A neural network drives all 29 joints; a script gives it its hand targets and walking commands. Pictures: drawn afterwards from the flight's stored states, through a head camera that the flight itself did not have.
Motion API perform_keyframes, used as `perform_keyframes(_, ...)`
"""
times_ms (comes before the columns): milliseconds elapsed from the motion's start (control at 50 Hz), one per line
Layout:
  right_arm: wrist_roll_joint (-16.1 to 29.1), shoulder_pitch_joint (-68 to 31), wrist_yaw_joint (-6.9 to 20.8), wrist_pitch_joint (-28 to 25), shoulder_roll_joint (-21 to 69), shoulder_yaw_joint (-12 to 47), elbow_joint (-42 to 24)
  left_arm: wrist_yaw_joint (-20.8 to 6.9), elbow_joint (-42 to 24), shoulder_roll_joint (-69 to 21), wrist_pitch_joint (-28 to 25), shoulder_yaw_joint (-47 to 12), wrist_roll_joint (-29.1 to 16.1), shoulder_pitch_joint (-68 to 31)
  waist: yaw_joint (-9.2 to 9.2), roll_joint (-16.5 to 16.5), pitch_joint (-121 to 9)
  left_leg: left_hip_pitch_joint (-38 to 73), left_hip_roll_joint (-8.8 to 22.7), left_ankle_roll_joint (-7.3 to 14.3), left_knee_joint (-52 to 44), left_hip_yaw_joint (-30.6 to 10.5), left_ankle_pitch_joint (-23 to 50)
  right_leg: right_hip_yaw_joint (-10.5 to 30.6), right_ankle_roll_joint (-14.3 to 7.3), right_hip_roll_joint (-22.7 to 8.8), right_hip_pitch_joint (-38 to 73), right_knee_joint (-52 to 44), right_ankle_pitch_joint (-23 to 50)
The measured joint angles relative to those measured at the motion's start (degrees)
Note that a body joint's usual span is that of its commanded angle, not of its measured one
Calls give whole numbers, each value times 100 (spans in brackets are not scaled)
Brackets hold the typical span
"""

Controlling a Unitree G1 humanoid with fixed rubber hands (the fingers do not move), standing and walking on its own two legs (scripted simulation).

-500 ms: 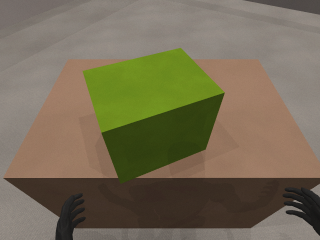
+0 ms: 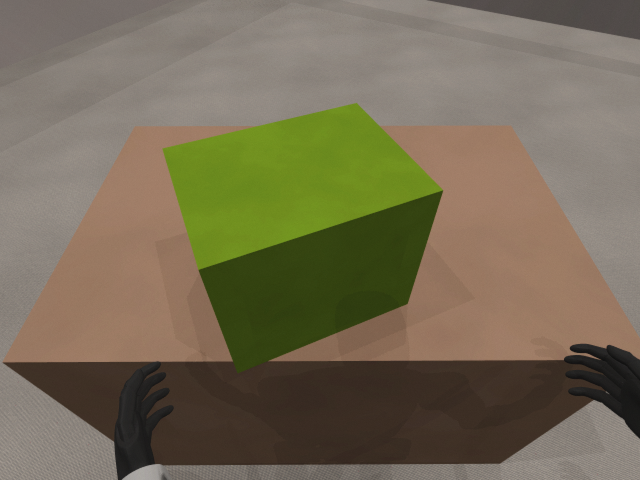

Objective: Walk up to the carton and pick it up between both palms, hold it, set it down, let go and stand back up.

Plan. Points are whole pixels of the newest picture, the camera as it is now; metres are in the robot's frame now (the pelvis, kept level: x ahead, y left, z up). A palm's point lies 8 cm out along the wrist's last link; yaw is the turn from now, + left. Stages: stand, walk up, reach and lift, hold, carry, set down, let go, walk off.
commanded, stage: reach and lift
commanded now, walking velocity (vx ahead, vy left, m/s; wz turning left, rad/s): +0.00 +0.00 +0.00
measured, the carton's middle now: (298, 234) +0.47 +0.02 +0.03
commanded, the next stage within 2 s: none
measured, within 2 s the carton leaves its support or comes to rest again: neither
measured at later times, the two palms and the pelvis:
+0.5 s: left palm (139, 400) +0.22 +0.20 +0.04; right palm (624, 349) +0.26 -0.36 +0.05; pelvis +0.01 +0.01 +0.00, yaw +0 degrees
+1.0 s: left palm (138, 335) +0.27 +0.20 +0.09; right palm (587, 280) +0.33 -0.33 +0.09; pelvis +0.00 +0.00 +0.01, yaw +0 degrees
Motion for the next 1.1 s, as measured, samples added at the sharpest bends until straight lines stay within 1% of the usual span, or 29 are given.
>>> perform_keyframes(180,62,-418,2,314,-60,48,-95,-9,-65,47,243,0,-1,-357,0,0,0,-5,1,-7,0,0,-36,2,0,2,0,-12,-33)
perform_keyframes(380,235,-745,-13,480,-164,140,-167,-78,-307,165,472,0,-1,-526,0,0,0,-70,34,-12,-12,0,-57,5,0,36,-1,-169,25)
perform_keyframes(580,269,-1209,-36,758,-204,154,-166,-99,-381,305,782,0,-1,-889,0,0,0,-111,40,-12,-71,0,-3,9,0,46,-1,-320,129)
perform_keyframes(720,247,-1640,-81,1113,-208,160,-165,-121,-380,398,1116,0,-2,-1339,31,0,-1,-116,40,-12,-127,0,57,11,0,48,-1,-387,195)
perform_keyframes(920,97,-2245,-226,1747,-209,214,-238,-182,-380,568,1702,7,-13,-2160,177,0,-1,-116,40,-13,-266,1,176,15,0,51,-1,-525,313)
perform_keyframes(1100,-48,-2856,-364,2324,-209,256,-291,-253,-379,668,2287,207,-92,-2847,276,0,-1,-116,40,-13,-454,4,301,18,0,53,-1,-712,437)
